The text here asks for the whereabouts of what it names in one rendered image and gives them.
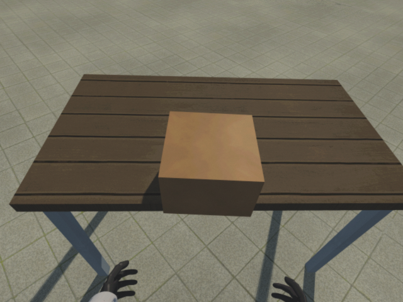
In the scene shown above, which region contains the robot left hand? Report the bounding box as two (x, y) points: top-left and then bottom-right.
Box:
(100, 260), (138, 299)

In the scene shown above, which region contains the table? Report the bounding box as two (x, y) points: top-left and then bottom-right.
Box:
(9, 74), (403, 276)

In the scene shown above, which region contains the robot right hand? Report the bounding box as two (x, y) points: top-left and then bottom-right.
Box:
(271, 276), (307, 302)

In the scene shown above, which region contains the carton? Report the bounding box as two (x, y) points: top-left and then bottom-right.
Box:
(158, 111), (264, 217)

